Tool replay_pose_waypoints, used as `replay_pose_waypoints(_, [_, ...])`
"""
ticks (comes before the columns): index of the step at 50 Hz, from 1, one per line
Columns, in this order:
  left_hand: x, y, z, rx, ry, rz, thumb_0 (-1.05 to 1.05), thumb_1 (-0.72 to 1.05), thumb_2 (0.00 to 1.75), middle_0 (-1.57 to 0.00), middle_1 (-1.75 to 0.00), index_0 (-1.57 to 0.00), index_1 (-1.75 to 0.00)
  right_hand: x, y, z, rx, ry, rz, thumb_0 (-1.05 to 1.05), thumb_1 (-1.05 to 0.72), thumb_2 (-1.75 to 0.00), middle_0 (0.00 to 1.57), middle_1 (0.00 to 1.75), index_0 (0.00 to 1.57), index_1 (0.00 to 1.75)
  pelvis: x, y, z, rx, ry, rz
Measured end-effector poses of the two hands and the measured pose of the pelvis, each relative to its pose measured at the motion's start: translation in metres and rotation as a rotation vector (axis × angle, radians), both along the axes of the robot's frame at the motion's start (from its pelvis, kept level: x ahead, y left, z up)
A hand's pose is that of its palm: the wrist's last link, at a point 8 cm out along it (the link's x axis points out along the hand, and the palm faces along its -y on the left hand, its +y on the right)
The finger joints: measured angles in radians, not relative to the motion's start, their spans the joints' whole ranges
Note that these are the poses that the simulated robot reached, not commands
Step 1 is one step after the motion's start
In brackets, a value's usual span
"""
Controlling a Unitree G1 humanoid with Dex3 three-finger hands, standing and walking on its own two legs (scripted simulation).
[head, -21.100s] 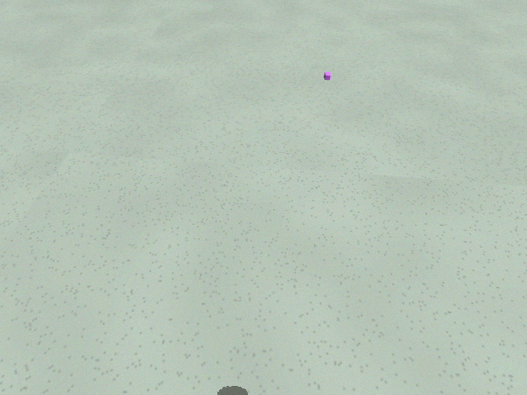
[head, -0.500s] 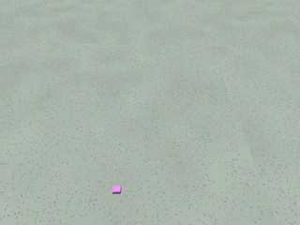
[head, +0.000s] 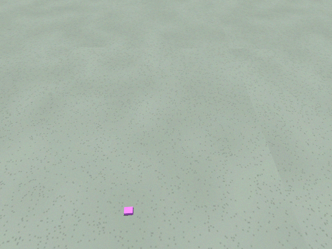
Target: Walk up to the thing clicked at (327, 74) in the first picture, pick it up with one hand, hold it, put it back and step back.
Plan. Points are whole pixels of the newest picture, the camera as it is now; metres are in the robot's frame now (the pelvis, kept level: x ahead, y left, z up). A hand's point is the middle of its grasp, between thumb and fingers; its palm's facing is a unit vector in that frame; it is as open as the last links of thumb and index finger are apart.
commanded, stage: stand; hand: left
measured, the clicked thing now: (128, 210) +0.44 +0.22 -0.77
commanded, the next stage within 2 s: none
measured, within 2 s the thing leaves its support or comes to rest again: neither
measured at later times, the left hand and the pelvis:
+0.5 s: hand out of the picture +0.07 +0.26 -0.16, palm faces -0.03 -0.94 -0.35, open 7.4 cm; pelvis +0.00 +0.00 +0.00, yaw +1 degrees
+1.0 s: hand out of the picture +0.06 +0.26 -0.16, palm faces -0.02 -0.94 -0.34, open 7.4 cm; pelvis +0.00 +0.00 +0.00, yaw +1 degrees
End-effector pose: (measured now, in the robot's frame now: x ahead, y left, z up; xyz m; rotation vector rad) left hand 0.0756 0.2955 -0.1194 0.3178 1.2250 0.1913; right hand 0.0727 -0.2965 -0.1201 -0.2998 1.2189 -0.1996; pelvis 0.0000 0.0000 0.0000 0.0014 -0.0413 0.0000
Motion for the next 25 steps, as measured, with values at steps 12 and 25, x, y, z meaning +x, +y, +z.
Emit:
replay_pose_waypoints(12, [0.000,0.004,0.000,0.004,-0.002,-0.005,0.00,0.91,0.90,-0.21,-0.30,-0.20,-0.30,-0.001,0.000,0.001,-0.007,0.014,0.010,0.01,-0.90,-0.90,0.20,0.30,0.21,0.30,0.000,0.001,0.001,-0.002,0.003,0.007])
replay_pose_waypoints(25, [-0.010,0.007,0.000,0.008,0.011,0.002,0.00,0.91,0.90,-0.21,-0.30,-0.20,-0.30,-0.002,0.002,0.001,-0.006,0.016,0.016,0.01,-0.90,-0.90,0.20,0.30,0.21,0.30,0.000,0.003,0.001,-0.002,0.003,0.010])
